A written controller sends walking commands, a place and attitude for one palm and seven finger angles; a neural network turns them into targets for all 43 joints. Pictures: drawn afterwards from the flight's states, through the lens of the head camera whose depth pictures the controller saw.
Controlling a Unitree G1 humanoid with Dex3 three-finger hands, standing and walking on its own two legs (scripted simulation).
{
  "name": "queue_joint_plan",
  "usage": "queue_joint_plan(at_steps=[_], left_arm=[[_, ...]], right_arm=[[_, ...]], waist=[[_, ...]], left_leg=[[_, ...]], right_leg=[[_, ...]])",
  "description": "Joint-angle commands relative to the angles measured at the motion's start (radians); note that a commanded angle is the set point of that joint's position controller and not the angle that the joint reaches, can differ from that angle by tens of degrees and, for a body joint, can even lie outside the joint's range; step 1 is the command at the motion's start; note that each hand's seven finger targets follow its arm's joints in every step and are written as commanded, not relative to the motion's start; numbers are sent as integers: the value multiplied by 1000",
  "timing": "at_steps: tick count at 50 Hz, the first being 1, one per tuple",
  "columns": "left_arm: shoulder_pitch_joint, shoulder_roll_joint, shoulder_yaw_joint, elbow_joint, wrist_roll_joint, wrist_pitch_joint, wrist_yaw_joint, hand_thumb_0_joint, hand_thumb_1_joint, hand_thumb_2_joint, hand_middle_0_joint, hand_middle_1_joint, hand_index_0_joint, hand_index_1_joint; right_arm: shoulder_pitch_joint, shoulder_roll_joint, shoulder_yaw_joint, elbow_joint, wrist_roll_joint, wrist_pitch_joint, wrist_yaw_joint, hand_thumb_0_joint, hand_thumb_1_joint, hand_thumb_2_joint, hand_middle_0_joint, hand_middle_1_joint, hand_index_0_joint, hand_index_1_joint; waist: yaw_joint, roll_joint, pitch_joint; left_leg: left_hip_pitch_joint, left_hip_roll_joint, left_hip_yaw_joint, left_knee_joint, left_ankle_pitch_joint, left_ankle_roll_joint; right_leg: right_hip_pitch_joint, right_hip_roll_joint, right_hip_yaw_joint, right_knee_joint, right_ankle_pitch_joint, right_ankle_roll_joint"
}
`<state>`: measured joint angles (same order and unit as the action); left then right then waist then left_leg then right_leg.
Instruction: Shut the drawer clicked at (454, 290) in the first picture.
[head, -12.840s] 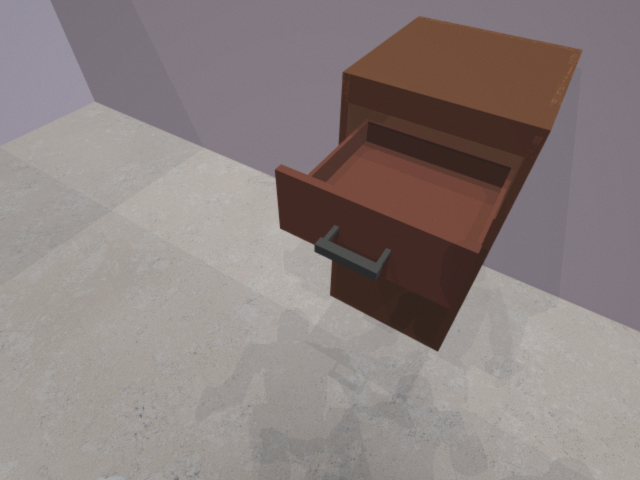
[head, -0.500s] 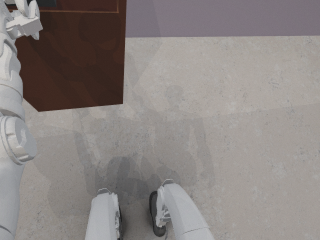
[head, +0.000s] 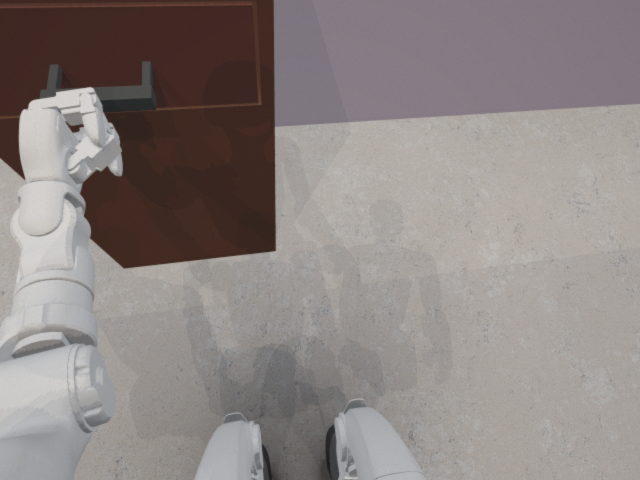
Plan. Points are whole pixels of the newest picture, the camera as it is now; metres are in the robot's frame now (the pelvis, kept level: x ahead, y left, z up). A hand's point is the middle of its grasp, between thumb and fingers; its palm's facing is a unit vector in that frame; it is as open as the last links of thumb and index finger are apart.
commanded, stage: draw the hand back to the body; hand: left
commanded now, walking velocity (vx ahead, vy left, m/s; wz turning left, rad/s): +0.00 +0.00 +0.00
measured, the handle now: (101, 86) +0.60 +0.23 +0.04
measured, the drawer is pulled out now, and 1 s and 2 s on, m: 0.00 0.00 0.00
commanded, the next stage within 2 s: step back with the hand held close in 1.24 s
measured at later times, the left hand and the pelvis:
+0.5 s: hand (9, 251) +0.34 +0.23 +0.14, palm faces +0.18 -0.96 -0.20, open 3.3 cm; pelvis +0.02 +0.00 +0.07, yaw +3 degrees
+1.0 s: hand out of the picture +0.21 +0.24 +0.24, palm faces +0.40 -0.84 -0.37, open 3.2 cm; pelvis +0.03 -0.01 +0.09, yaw +3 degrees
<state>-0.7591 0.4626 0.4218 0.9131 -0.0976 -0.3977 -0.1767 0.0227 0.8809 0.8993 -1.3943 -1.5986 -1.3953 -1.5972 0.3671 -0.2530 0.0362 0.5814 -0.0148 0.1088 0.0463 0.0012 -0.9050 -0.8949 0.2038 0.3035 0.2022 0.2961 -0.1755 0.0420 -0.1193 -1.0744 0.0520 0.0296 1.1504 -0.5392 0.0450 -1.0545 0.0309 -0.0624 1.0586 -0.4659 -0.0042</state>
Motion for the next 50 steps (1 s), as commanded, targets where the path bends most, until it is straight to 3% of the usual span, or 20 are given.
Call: queue_joint_plan(at_steps=[1,5,6,8,10,14,16,17,18,19,20,21,23,26,28,30,36,39,42,50], left_arm=[[-100,167,-26,-427,-79,-7,-4,0,900,900,-1400,-1600,-1400,-1600],[21,123,-42,-595,-118,-1,26,0,900,900,-1400,-1600,-1400,-1600],[63,105,-52,-587,-121,-1,29,0,900,900,-1400,-1600,-1400,-1600],[97,63,-93,-578,-122,3,22,0,900,900,-1400,-1600,-1400,-1600],[130,21,-137,-600,-125,12,4,0,900,900,-1400,-1600,-1400,-1600],[255,30,-128,-705,-155,38,-32,0,900,900,-1400,-1600,-1400,-1600],[306,21,-131,-733,-169,61,-40,0,900,900,-1400,-1600,-1400,-1600],[319,-3,-147,-746,-177,76,-45,0,900,900,-1400,-1600,-1400,-1600],[315,29,-124,-785,-182,82,-45,0,900,900,-1400,-1600,-1400,-1600],[344,130,-141,-871,-42,125,70,0,900,900,-1400,-1600,-1400,-1600],[393,51,-175,-913,-33,161,130,0,900,900,-1400,-1600,-1400,-1600],[466,18,-202,-907,-20,194,170,0,900,900,-1400,-1600,-1400,-1600],[504,39,-188,-940,-5,234,224,0,900,900,-1400,-1600,-1400,-1600],[516,36,-192,-1045,12,263,266,0,900,900,-1400,-1600,-1400,-1600],[559,45,-181,-1078,16,278,280,0,900,900,-1400,-1600,-1400,-1600],[611,11,-201,-1132,20,289,285,0,900,900,-1400,-1600,-1400,-1600],[791,2,-175,-1275,24,300,283,0,900,900,-1400,-1600,-1400,-1600],[885,7,-150,-1335,23,299,281,0,900,900,-1400,-1600,-1400,-1600],[973,20,-112,-1425,23,293,283,0,900,900,-1400,-1600,-1400,-1600],[1175,42,-42,-1595,19,265,287,0,900,900,-1400,-1600,-1400,-1600]], right_arm=[[143,-166,-81,-101,37,-14,-14,0,-900,-900,200,300,200,300],[102,-154,-84,-101,47,-47,-31,0,-900,-900,200,300,200,300],[93,-152,-83,-99,48,-55,-35,0,-900,-900,200,300,200,300],[68,-151,-78,-94,53,-67,-41,0,-900,-900,200,300,200,300],[43,-149,-79,-98,57,-77,-44,0,-900,-900,200,300,200,300],[-14,-144,-75,-127,63,-100,-54,0,-900,-900,200,300,200,300],[-48,-144,-72,-144,69,-110,-61,0,-900,-900,200,300,200,300],[-68,-141,-67,-154,73,-117,-64,0,-900,-900,200,300,200,300],[-81,-142,-67,-160,74,-125,-68,0,-900,-900,200,300,200,300],[-155,-131,-77,-188,70,-105,-83,0,-900,-900,200,300,200,300],[-163,-112,-70,-207,65,-105,-94,0,-900,-900,200,300,200,300],[-178,-111,-63,-206,67,-102,-101,0,-900,-900,200,300,200,300],[-203,-113,-54,-204,66,-96,-119,0,-900,-900,200,300,200,300],[-239,-103,-40,-201,63,-108,-133,0,-900,-900,200,300,200,300],[-255,-103,-35,-192,57,-120,-139,0,-900,-900,200,300,200,300],[-261,-95,-27,-188,52,-134,-139,0,-900,-900,200,300,200,300],[-279,-88,-24,-173,39,-166,-127,0,-900,-900,200,300,200,300],[-288,-86,-25,-168,31,-179,-121,0,-900,-900,200,300,200,300],[-291,-81,-29,-166,24,-193,-115,0,-900,-900,200,300,200,300],[-297,-74,-39,-161,23,-236,-110,0,-900,-900,200,300,200,300]], waist=[[66,85,-603],[76,85,-518],[75,59,-479],[69,85,-371],[68,89,-353],[106,110,-363],[110,49,-313],[108,42,-281],[119,58,-282],[174,70,-333],[152,66,-287],[158,44,-232],[160,-17,-182],[168,32,-155],[177,2,-118],[182,19,-105],[201,35,-40],[210,10,-2],[221,28,-16],[232,18,39]], left_leg=[[538,-17,-64,-196,740,-18],[604,-15,-52,-253,747,-21],[593,-17,-51,-271,711,-21],[598,-19,-47,-298,685,-23],[638,-18,-51,-315,685,-27],[705,-17,-61,-354,725,-35],[688,-18,-64,-380,675,-34],[681,-22,-62,-393,634,-31],[691,-24,-62,-401,624,-30],[766,-34,-54,-451,614,-29],[782,-30,-50,-480,582,-31],[766,-26,-48,-509,537,-30],[767,-23,-50,-555,489,-23],[841,-22,-49,-617,488,-24],[862,-22,-48,-652,480,-20],[911,-23,-47,-685,514,-22],[978,-19,-42,-749,596,-27],[979,-21,-43,-770,588,-27],[994,-26,-36,-771,619,-26],[971,-29,-29,-771,550,-23]], right_leg=[[468,31,16,-164,578,-7],[513,28,14,-216,587,-3],[521,28,10,-226,565,-3],[499,25,7,-247,532,-9],[496,22,5,-264,511,-7],[563,14,-2,-286,523,-14],[580,12,-8,-305,496,-12],[583,10,-9,-318,480,-11],[601,9,-6,-322,478,-17],[660,-17,41,-375,437,-32],[667,-21,33,-403,428,-29],[692,-25,32,-423,405,-29],[740,-23,29,-460,395,-29],[799,-29,33,-513,397,-30],[835,-28,34,-552,396,-30],[868,-29,29,-578,417,-29],[944,-27,26,-648,462,-27],[966,-24,25,-673,459,-26],[996,-27,28,-679,491,-24],[989,-26,33,-696,462,-20]])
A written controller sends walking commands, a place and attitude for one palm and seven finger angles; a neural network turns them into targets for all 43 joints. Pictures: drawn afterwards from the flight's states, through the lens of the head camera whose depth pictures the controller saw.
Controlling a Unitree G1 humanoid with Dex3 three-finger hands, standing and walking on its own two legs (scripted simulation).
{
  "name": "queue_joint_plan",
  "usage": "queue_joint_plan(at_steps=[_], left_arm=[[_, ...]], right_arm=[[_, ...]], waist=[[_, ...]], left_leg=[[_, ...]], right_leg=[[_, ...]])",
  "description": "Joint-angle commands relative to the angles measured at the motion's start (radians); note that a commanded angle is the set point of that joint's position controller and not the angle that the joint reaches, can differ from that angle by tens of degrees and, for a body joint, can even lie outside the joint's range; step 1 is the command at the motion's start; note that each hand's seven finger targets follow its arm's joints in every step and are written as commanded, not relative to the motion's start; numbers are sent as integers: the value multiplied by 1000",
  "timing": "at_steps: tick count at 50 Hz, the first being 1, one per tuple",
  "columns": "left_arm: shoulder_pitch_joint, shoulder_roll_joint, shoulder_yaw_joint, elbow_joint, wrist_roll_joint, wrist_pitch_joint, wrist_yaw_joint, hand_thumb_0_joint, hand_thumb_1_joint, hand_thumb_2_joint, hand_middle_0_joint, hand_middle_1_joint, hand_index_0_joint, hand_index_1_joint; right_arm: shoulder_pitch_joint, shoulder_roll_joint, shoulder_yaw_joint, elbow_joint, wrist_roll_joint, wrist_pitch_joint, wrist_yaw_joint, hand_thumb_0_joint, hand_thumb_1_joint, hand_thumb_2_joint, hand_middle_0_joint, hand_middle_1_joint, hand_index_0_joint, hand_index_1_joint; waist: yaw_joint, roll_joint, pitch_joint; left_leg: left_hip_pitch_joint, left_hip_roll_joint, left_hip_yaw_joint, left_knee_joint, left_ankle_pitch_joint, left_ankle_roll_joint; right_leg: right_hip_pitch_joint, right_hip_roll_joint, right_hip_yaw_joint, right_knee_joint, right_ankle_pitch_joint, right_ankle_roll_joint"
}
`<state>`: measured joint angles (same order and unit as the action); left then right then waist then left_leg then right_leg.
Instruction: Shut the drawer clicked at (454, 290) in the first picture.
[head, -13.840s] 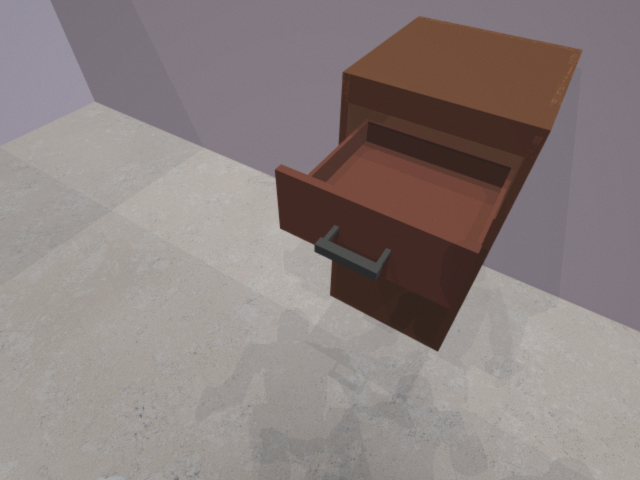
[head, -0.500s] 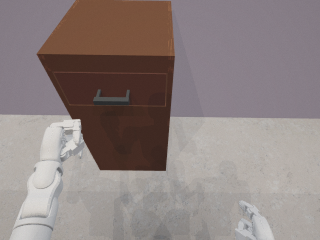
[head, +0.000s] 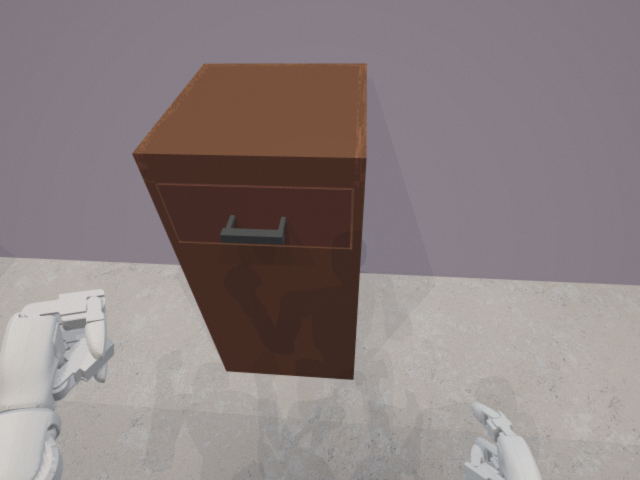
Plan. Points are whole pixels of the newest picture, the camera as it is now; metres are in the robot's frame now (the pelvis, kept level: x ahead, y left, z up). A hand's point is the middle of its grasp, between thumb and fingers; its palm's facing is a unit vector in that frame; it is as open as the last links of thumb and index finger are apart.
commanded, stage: draw the hand back to the body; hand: left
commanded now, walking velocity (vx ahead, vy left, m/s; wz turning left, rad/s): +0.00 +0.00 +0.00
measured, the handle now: (255, 228) +0.59 +0.21 -0.06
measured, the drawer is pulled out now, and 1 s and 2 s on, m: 0.00 0.00 0.00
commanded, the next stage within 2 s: step back with the hand held close in 0.24 s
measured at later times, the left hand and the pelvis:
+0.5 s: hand (90, 355) +0.18 +0.24 +0.16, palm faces +0.38 -0.82 -0.43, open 3.2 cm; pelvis -0.01 -0.01 +0.00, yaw -1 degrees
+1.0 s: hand (38, 417) +0.13 +0.26 +0.15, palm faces +0.34 -0.80 -0.50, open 3.2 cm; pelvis -0.07 +0.02 -0.01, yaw -1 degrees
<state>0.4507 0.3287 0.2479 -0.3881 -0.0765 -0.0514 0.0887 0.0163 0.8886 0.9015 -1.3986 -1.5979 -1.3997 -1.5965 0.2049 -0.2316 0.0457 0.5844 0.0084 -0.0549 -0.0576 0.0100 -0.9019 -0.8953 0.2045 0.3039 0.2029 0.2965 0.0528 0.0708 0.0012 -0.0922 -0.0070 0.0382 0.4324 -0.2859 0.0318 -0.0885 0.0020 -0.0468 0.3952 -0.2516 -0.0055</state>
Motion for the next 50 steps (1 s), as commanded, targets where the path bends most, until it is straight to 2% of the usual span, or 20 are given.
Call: queue_joint_plan(at_steps=[1,3,5,7,8,13,14,18,19,20,22,23,25,28,32,35,39,47,48,50], left_arm=[[-12,179,145,-302,-3,-85,23,0,900,900,-1400,-1600,-1400,-1600],[39,188,167,-318,-4,-92,24,0,900,900,-1400,-1600,-1400,-1600],[25,143,128,-277,2,-95,22,0,900,900,-1400,-1600,-1400,-1600],[1,145,130,-261,4,-99,27,0,900,900,-1400,-1600,-1400,-1600],[-4,148,128,-250,6,-98,27,0,900,900,-1400,-1600,-1400,-1600],[-22,170,145,-269,8,-113,35,0,900,900,-1400,-1600,-1400,-1600],[-23,163,139,-280,7,-116,34,0,900,900,-1400,-1600,-1400,-1600],[-1,177,159,-284,8,-118,39,0,900,900,-1400,-1600,-1400,-1600],[-98,291,294,-342,10,-162,41,0,900,900,-1400,-1600,-1400,-1600],[-13,216,242,-244,16,-167,33,0,900,900,-1400,-1600,-1400,-1600],[58,157,186,-226,22,-177,25,0,900,900,-1400,-1600,-1400,-1600],[64,158,187,-253,23,-189,25,0,900,900,-1400,-1600,-1400,-1600],[116,159,190,-249,24,-193,28,0,900,900,-1400,-1600,-1400,-1600],[151,204,232,-299,22,-201,38,0,900,900,-1400,-1600,-1400,-1600],[195,216,252,-338,17,-202,44,0,900,900,-1400,-1600,-1400,-1600],[213,219,254,-365,20,-202,46,0,900,900,-1400,-1600,-1400,-1600],[207,207,244,-358,25,-202,48,0,900,900,-1400,-1600,-1400,-1600],[156,196,244,-383,51,-231,59,0,900,900,-1400,-1600,-1400,-1600],[147,215,263,-385,55,-235,61,0,900,900,-1400,-1600,-1400,-1600],[145,195,248,-390,59,-244,61,0,900,900,-1400,-1600,-1400,-1600]], right_arm=[[-135,-93,-50,-164,1,-79,-8,0,-900,-900,200,300,200,300],[-139,-92,-55,-161,2,-91,-13,0,-900,-900,200,300,200,300],[-127,-92,-54,-146,2,-95,-14,0,-900,-900,200,300,200,300],[-120,-97,-59,-141,0,-99,-17,0,-900,-900,200,300,200,300],[-125,-99,-60,-137,1,-101,-21,0,-900,-900,200,300,200,300],[-134,-93,-58,-137,-1,-116,-27,0,-900,-900,200,300,200,300],[-136,-90,-57,-140,-1,-120,-27,0,-900,-900,200,300,200,300],[-135,-86,-56,-133,-4,-136,-26,0,-900,-900,200,300,200,300],[-120,-121,-67,-157,-6,-105,-19,0,-900,-900,200,300,200,300],[-112,-99,-70,-134,-7,-85,-17,0,-900,-900,200,300,200,300],[-108,-103,-77,-140,-10,-58,-6,0,-900,-900,200,300,200,300],[-114,-110,-83,-146,-14,-52,-6,0,-900,-900,200,300,200,300],[-112,-111,-89,-156,-11,-36,-5,0,-900,-900,200,300,200,300],[-124,-111,-99,-174,-8,-15,-10,0,-900,-900,200,300,200,300],[-120,-108,-107,-198,-1,4,-13,0,-900,-900,200,300,200,300],[-117,-110,-110,-205,0,4,-18,0,-900,-900,200,300,200,300],[-114,-114,-111,-205,-3,-4,-21,0,-900,-900,200,300,200,300],[-93,-123,-109,-212,-1,-42,-25,0,-900,-900,200,300,200,300],[-98,-123,-110,-212,-5,-47,-28,0,-900,-900,200,300,200,300],[-86,-120,-108,-210,-5,-56,-28,0,-900,-900,200,300,200,300]], waist=[[6,-19,-73],[13,-38,-47],[-5,-26,0],[-7,-65,0],[-6,-58,15],[6,-39,-18],[6,-5,-20],[14,-18,-29],[-37,-59,64],[-43,-107,58],[-51,-98,21],[-49,-50,0],[-48,-46,-61],[-41,-29,-141],[-40,-54,-183],[-37,2,-190],[-42,6,-134],[-58,1,-69],[-56,-6,-67],[-61,-13,-63]], left_leg=[[-16,29,-36,-51,279,-8],[-24,31,-35,-49,243,-8],[-30,31,-31,-53,205,-5],[-32,31,-32,-53,186,0],[-32,30,-31,-52,169,0],[-21,25,-32,-50,157,3],[-17,25,-30,-51,155,2],[-20,24,-32,-47,201,-2],[-99,38,-45,-22,114,17],[-83,33,-51,2,99,16],[-74,40,-42,8,129,14],[-80,43,-44,-7,165,11],[-78,56,-46,-34,225,12],[-84,67,-53,-38,361,12],[-113,81,-64,-23,464,9],[-142,93,-74,-34,479,9],[-252,110,-95,-72,312,23],[-539,130,-145,-136,-178,65],[-565,132,-154,-146,-221,68],[-575,126,-147,-126,-263,69]], right_leg=[[15,3,20,-36,236,-18],[0,8,23,-52,204,-19],[-36,3,25,-56,166,-17],[-42,-1,23,-58,144,-13],[-52,2,30,-71,119,-15],[-33,-6,39,-73,101,-17],[-32,-9,44,-71,100,-17],[-8,-5,40,-61,159,-20],[-115,-63,177,-132,172,-22],[-134,-87,185,-152,148,-27],[-133,-96,174,-146,162,-23],[-109,-90,156,-124,213,-22],[-63,-75,113,-70,278,-11],[0,-62,80,-5,407,0],[29,-51,67,54,487,8],[29,-37,58,91,461,13],[22,-24,65,115,347,18],[94,-13,98,190,205,20],[100,-9,102,191,184,21],[82,-14,115,183,154,19]])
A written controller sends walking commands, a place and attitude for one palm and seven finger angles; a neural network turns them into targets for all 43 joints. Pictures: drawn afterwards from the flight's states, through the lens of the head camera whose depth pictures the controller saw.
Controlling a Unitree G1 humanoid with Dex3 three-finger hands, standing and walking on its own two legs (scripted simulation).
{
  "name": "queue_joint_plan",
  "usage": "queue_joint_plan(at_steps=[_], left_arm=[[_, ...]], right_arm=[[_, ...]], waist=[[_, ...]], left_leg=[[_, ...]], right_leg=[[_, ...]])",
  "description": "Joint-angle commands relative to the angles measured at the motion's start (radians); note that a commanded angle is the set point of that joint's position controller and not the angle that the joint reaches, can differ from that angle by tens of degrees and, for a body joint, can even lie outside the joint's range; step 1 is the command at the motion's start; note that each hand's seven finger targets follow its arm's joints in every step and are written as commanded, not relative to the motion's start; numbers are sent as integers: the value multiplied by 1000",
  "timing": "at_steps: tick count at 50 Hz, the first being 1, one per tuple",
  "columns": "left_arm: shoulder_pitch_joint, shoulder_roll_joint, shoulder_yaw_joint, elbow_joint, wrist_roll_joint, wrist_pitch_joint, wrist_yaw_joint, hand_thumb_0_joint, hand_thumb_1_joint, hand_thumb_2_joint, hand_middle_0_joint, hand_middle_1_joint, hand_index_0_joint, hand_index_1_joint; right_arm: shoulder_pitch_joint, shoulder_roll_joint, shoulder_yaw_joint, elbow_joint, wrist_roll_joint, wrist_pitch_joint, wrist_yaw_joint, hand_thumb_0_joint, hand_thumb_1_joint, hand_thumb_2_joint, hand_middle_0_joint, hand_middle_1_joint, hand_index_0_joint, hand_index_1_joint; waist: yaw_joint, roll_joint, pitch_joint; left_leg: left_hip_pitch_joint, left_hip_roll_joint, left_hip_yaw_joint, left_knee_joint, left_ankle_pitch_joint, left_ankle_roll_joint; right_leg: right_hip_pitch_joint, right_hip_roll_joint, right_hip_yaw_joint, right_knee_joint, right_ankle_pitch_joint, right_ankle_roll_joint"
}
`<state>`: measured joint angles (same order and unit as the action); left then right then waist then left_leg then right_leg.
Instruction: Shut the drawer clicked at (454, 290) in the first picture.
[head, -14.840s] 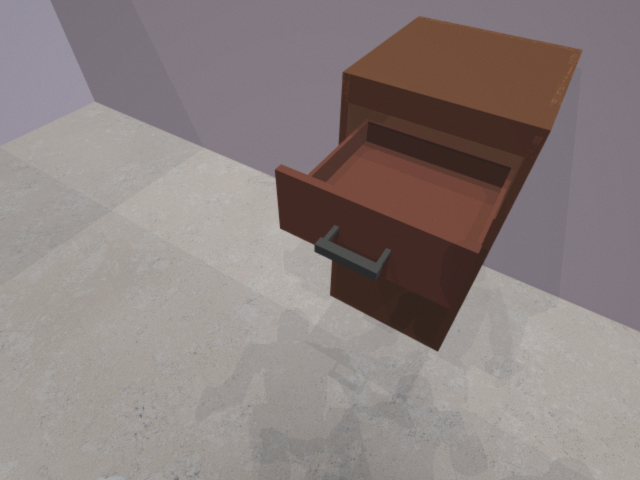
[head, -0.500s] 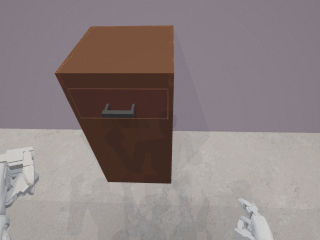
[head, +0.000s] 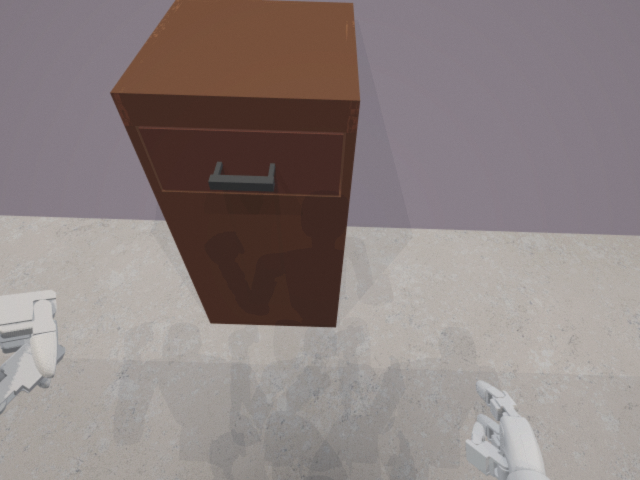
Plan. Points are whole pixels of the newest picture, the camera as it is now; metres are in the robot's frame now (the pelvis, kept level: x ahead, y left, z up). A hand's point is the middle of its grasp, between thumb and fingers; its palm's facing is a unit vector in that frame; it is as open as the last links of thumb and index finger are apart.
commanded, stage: step back with the hand held close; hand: left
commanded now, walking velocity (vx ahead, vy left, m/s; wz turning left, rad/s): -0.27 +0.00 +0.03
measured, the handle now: (243, 175) +0.65 +0.20 -0.05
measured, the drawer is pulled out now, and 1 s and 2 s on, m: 0.00 0.00 0.00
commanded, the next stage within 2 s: stop stepping back and stand still in 0.94 s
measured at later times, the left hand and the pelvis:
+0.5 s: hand (34, 405) +0.15 +0.23 +0.17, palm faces +0.36 -0.77 -0.53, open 3.2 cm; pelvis -0.05 -0.01 -0.01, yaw +1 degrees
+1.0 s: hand out of the picture +0.09 +0.23 +0.18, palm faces +0.31 -0.86 -0.41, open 3.2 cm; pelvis -0.12 +0.00 +0.01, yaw -2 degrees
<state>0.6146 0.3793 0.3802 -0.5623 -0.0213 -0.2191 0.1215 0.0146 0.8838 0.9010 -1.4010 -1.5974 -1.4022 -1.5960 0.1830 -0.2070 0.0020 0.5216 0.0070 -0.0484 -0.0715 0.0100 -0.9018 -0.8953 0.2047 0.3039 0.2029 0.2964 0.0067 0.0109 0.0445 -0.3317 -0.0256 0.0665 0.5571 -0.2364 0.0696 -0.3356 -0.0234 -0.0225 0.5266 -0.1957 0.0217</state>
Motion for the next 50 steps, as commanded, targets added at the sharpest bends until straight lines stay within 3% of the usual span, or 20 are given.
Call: queue_joint_plan(at_steps=[1,9,11,16,18,23,26,28,29,31,33,34,35,36,37,39,42,45,48,50], left_arm=[[-27,142,114,-221,3,-79,29,0,900,900,-1400,-1600,-1400,-1600],[-35,152,119,-223,2,-104,40,0,900,900,-1400,-1600,-1400,-1600],[-30,151,120,-223,5,-112,41,0,900,900,-1400,-1600,-1400,-1600],[-5,170,167,-241,30,-131,37,0,900,900,-1400,-1600,-1400,-1600],[12,186,192,-237,25,-134,33,0,900,900,-1400,-1600,-1400,-1600],[4,170,164,-279,4,-150,19,0,900,900,-1400,-1600,-1400,-1600],[7,191,163,-255,-7,-149,22,0,900,900,-1400,-1600,-1400,-1600],[-7,214,170,-259,-19,-151,37,0,900,900,-1400,-1600,-1400,-1600],[2,210,167,-246,-22,-148,44,0,900,900,-1400,-1600,-1400,-1600],[13,200,161,-216,-24,-140,51,0,900,900,-1400,-1600,-1400,-1600],[6,186,142,-233,-21,-140,46,0,900,900,-1400,-1600,-1400,-1600],[18,201,160,-230,-14,-150,45,0,900,900,-1400,-1600,-1400,-1600],[26,188,172,-239,-1,-158,37,0,900,900,-1400,-1600,-1400,-1600],[8,187,176,-256,10,-160,30,0,900,900,-1400,-1600,-1400,-1600],[-14,190,177,-264,12,-153,31,0,900,900,-1400,-1600,-1400,-1600],[-18,167,142,-291,-3,-144,35,0,900,900,-1400,-1600,-1400,-1600],[-7,137,83,-301,-24,-130,39,0,900,900,-1400,-1600,-1400,-1600],[-28,144,67,-305,-32,-130,31,0,900,900,-1400,-1600,-1400,-1600],[-8,191,106,-293,-40,-136,16,0,900,900,-1400,-1600,-1400,-1600],[-9,223,128,-305,-58,-149,-5,0,900,900,-1400,-1600,-1400,-1600]], right_arm=[[-59,-147,-65,-146,-4,-67,-13,0,-900,-900,200,300,200,300],[-65,-141,-63,-127,-14,-81,-12,0,-900,-900,200,300,200,300],[-62,-149,-66,-123,-15,-80,-10,0,-900,-900,200,300,200,300],[-87,-155,-75,-138,-14,-95,-12,0,-900,-900,200,300,200,300],[-76,-150,-82,-134,-14,-102,-12,0,-900,-900,200,300,200,300],[-50,-147,-81,-99,-19,-106,-5,0,-900,-900,200,300,200,300],[-45,-131,-86,-95,-16,-88,3,0,-900,-900,200,300,200,300],[-34,-125,-92,-77,-16,-70,8,0,-900,-900,200,300,200,300],[-35,-108,-88,-71,-17,-59,10,0,-900,-900,200,300,200,300],[-49,-101,-85,-66,-13,-42,6,0,-900,-900,200,300,200,300],[-74,-121,-83,-79,-13,-40,-4,0,-900,-900,200,300,200,300],[-81,-136,-82,-86,-10,-50,-9,0,-900,-900,200,300,200,300],[-90,-156,-84,-100,-13,-69,-12,0,-900,-900,200,300,200,300],[-93,-155,-87,-102,-21,-87,-13,0,-900,-900,200,300,200,300],[-73,-138,-89,-92,-28,-100,-13,0,-900,-900,200,300,200,300],[-71,-129,-90,-75,-34,-121,1,0,-900,-900,200,300,200,300],[-45,-113,-73,-25,-41,-142,18,0,-900,-900,200,300,200,300],[-26,-110,-62,14,-56,-153,19,0,-900,-900,200,300,200,300],[-12,-109,-63,23,-69,-130,25,0,-900,-900,200,300,200,300],[-30,-109,-60,-3,-58,-104,31,0,-900,-900,200,300,200,300]], waist=[[-17,38,-101],[-22,4,-86],[-24,44,-91],[-3,185,-129],[-4,99,-150],[-25,56,-196],[-35,-65,-185],[-40,-116,-178],[-41,-142,-180],[-45,-149,-171],[-46,-18,-113],[-43,112,-121],[-33,265,-158],[-25,316,-161],[-28,227,-144],[-12,118,-169],[-9,180,-202],[-9,238,-256],[0,237,-324],[-2,188,-321]], left_leg=[[-340,141,-179,-240,-331,31],[-244,104,-166,-162,-308,8],[-280,120,-181,-197,-324,14],[-524,249,-303,-354,-430,76],[-479,236,-284,-288,-326,74],[-300,139,-181,-129,-157,22],[-173,58,-124,10,-205,-19],[-34,9,-98,169,-150,-59],[12,6,-100,197,-113,-64],[55,13,-102,144,-82,-57],[-8,74,-176,-86,-78,-26],[-116,167,-267,-223,-170,11],[-327,298,-410,-417,-423,67],[-480,382,-492,-515,-569,114],[-442,395,-497,-487,-490,131],[-186,348,-392,-360,-224,114],[53,286,-314,-382,-121,60],[228,271,-271,-389,67,14],[338,240,-198,-304,382,-36],[389,205,-121,-229,421,-55]], right_leg=[[314,9,99,45,72,-11],[143,-21,144,-93,-123,-32],[176,-2,122,-61,-97,-24],[426,98,58,263,98,7],[405,93,81,235,122,2],[263,14,190,106,295,-34],[70,-84,301,-88,81,-74],[-106,-188,372,-229,-69,-141],[-138,-208,343,-242,-48,-151],[-164,-175,261,-220,-27,-124],[-126,-50,160,-134,-73,-63],[-26,33,86,4,-84,-27],[200,127,33,259,-87,3],[302,160,58,483,-152,5],[228,149,93,584,-186,2],[48,115,96,527,-264,-5],[-27,101,32,329,-343,-18],[-8,106,2,92,-371,-29],[64,100,-14,-165,-216,-45],[55,68,-12,-291,-100,-40]])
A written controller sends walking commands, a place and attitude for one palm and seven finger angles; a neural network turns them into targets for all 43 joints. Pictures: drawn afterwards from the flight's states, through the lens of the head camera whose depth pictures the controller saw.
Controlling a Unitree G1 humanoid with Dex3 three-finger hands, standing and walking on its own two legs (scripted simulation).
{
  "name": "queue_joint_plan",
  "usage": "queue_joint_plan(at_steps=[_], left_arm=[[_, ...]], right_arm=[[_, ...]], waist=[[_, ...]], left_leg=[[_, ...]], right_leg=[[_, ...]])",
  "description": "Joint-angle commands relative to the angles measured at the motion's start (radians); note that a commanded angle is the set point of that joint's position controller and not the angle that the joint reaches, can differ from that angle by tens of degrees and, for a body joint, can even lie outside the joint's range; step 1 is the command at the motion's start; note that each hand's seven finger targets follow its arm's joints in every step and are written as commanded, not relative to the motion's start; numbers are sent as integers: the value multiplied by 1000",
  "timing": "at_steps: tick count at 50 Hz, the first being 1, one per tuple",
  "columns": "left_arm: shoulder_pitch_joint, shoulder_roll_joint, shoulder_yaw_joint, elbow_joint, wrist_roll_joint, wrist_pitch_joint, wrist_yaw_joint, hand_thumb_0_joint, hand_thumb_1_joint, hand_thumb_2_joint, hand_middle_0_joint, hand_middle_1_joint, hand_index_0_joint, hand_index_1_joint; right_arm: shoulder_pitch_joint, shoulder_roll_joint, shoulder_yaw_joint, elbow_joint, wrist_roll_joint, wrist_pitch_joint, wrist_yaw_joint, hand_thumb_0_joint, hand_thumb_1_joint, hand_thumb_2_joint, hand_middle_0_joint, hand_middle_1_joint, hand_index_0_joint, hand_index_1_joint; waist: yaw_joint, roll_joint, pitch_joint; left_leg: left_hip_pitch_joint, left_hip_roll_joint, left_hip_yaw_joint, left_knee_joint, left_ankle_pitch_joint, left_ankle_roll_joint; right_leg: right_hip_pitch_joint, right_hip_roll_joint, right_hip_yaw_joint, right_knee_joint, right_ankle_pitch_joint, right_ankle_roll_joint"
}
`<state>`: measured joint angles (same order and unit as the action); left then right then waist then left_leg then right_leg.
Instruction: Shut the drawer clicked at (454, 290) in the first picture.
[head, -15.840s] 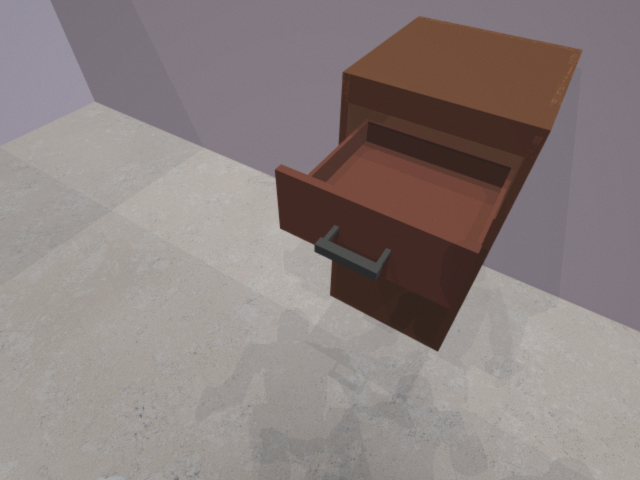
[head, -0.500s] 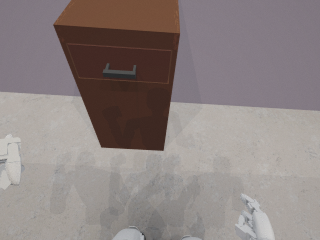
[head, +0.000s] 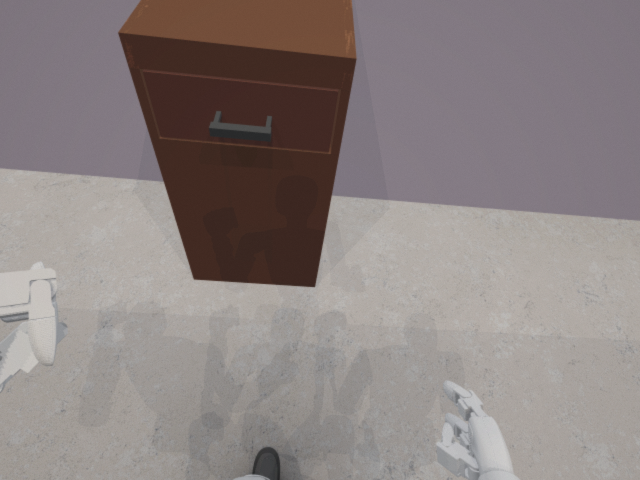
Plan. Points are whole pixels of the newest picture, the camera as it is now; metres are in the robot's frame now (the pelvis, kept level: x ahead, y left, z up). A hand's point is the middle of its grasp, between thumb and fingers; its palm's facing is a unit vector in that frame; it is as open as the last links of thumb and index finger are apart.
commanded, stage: stop stepping back and stand still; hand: left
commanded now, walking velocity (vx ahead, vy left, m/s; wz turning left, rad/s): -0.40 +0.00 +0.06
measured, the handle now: (242, 125) +0.76 +0.23 -0.05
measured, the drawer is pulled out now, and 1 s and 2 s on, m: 0.00 0.00 0.00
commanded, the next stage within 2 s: let the arm hang, fingers relaxed in 0.88 s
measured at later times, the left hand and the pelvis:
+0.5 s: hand (36, 436) +0.13 +0.22 +0.16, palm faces +0.27 -0.84 -0.47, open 3.2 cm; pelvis -0.07 +0.00 -0.01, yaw -1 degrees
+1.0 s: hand (24, 437) +0.13 +0.24 +0.14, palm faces +0.35 -0.83 -0.44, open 3.2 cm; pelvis -0.06 +0.00 -0.01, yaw +0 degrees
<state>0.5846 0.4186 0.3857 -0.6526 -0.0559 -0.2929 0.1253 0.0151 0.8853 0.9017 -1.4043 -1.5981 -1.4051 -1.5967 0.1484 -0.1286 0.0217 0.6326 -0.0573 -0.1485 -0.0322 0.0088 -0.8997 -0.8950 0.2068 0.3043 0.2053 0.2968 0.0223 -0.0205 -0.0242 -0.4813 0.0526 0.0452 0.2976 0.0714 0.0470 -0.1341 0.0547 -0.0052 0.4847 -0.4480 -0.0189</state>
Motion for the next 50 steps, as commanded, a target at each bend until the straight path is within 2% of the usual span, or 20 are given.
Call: queue_joint_plan(at_steps=[1,3,4,5,8,11,12,15,19,22,26,30,34,37,40,42,44,48,49,50], left_arm=[[25,209,150,-216,-31,-84,-11,0,900,900,-1400,-1600,-1400,-1600],[62,254,212,-192,-51,-79,2,0,900,900,-1400,-1600,-1400,-1600],[110,169,143,-146,-55,-55,-4,0,900,900,-1400,-1600,-1400,-1600],[140,194,174,-140,-51,-28,0,0,900,900,-1400,-1600,-1400,-1600],[115,177,164,-128,-39,21,18,0,900,900,-1400,-1600,-1400,-1600],[26,147,110,-45,-8,18,32,0,900,900,-1400,-1600,-1400,-1600],[25,152,114,-21,-3,11,35,0,900,900,-1400,-1600,-1400,-1600],[-4,145,92,-133,5,-12,28,0,900,900,-1400,-1600,-1400,-1600],[66,148,114,-194,12,-12,31,0,900,900,-1400,-1600,-1400,-1600],[154,146,137,-155,1,-9,29,0,900,900,-1400,-1600,-1400,-1600],[113,123,127,-95,-19,-6,33,0,900,900,-1400,-1600,-1400,-1600],[-18,93,63,-36,0,11,29,0,900,900,-1400,-1600,-1400,-1600],[-100,105,65,-91,27,13,34,0,900,900,-1400,-1600,-1400,-1600],[-3,117,82,-113,24,18,29,0,900,900,-1400,-1600,-1400,-1600],[63,114,89,-127,2,23,20,0,900,900,-1400,-1600,-1400,-1600],[36,91,76,-106,-2,29,23,0,900,900,-1400,-1600,-1400,-1600],[-4,89,66,-85,-4,31,23,0,900,900,-1400,-1600,-1400,-1600],[-52,115,82,-110,11,22,25,0,900,900,-1400,-1600,-1400,-1600],[-117,-34,-252,764,106,198,-111,0,900,900,-1400,-1600,-1400,-1600],[-82,-35,-238,798,86,273,-118,0,900,900,-1360,-1557,-1360,-1557]], right_arm=[[-9,-187,-77,-129,11,9,-10,0,-900,-900,200,300,200,300],[-42,-172,-61,-157,15,21,-17,0,-900,-900,200,300,200,300],[-25,-166,-72,-163,46,23,-23,0,-900,-900,200,300,200,300],[-49,-180,-73,-178,53,30,-27,0,-900,-900,200,300,200,300],[-61,-171,-52,-185,58,46,-42,0,-900,-900,200,300,200,300],[-30,-208,-58,-172,68,14,-64,0,-900,-900,200,300,200,300],[-20,-210,-61,-166,67,5,-68,0,-900,-900,200,300,200,300],[-26,-223,-60,-173,60,-23,-67,0,-900,-900,200,300,200,300],[-29,-214,-62,-182,55,-48,-56,0,-900,-900,200,300,200,300],[-21,-203,-69,-185,53,-38,-44,0,-900,-900,200,300,200,300],[-5,-193,-75,-152,55,-7,-49,0,-900,-900,200,300,200,300],[-22,-197,-63,-140,59,-16,-70,0,-900,-900,200,300,200,300],[-53,-190,-42,-156,47,-31,-81,0,-900,-900,200,300,200,300],[-48,-171,-45,-170,45,-30,-66,0,-900,-900,200,300,200,300],[-43,-172,-56,-159,46,-13,-48,0,-900,-900,200,300,200,300],[-33,-178,-58,-147,51,1,-45,0,-900,-900,200,300,200,300],[-34,-184,-58,-147,58,-4,-55,0,-900,-900,200,300,200,300],[-53,-186,-45,-166,53,-22,-76,0,-900,-900,200,300,200,300],[-61,-419,-103,102,57,-23,18,0,-900,-900,200,300,200,300],[-19,-331,-96,80,70,46,25,0,-900,-900,200,300,200,300]], waist=[[-20,162,-230],[-23,5,-225],[-31,-133,-176],[-26,-168,-140],[-50,-53,-47],[-47,-23,63],[-45,-21,40],[-33,193,-44],[-23,189,-55],[-32,147,-64],[-49,-27,-13],[-57,56,60],[-28,221,50],[-17,126,-27],[-28,-62,-39],[-40,-26,-18],[-46,36,-14],[-30,223,4],[-57,208,41],[-31,113,-57]], left_leg=[[517,99,-72,86,17,-41],[474,25,-14,232,-259,-72],[452,-45,3,356,-290,-78],[386,-51,-4,442,-278,-72],[237,-27,-33,357,-283,-54],[257,3,-78,172,-210,-14],[289,12,-103,171,-155,2],[283,87,-264,-15,-249,22],[148,58,-244,-104,-563,-4],[183,0,-155,13,-485,-42],[340,-26,-88,286,-293,-49],[377,25,-148,141,-354,-33],[150,86,-306,-199,-711,-15],[204,14,-186,-69,-559,-37],[338,-44,-85,261,-287,-47],[325,-30,-79,285,-217,-42],[398,-4,-98,200,-155,-32],[314,82,-271,-82,-468,1],[154,105,-340,148,-33,54],[202,104,-265,168,47,56]], right_leg=[[-179,-61,7,-277,209,-15],[-283,-211,70,-269,216,-57],[-347,-237,61,-280,157,-79],[-368,-272,105,-264,165,-104],[-278,-280,84,-185,205,-88],[-244,-176,49,-152,239,-8],[-229,-147,40,-139,293,6],[-121,-50,-34,7,133,31],[6,-37,-36,-53,47,7],[-46,-63,-22,-146,-16,-20],[-307,-187,101,-262,-41,-75],[-332,-95,18,-187,-38,-11],[-75,-3,-31,-14,-6,10],[-40,-29,1,-154,-1,-12],[-230,-171,150,-298,10,-71],[-231,-181,132,-246,166,-77],[-235,-118,68,-183,221,-22],[-151,-22,-5,-54,62,21],[-214,-92,9,135,203,2],[-149,-103,33,132,85,12]])
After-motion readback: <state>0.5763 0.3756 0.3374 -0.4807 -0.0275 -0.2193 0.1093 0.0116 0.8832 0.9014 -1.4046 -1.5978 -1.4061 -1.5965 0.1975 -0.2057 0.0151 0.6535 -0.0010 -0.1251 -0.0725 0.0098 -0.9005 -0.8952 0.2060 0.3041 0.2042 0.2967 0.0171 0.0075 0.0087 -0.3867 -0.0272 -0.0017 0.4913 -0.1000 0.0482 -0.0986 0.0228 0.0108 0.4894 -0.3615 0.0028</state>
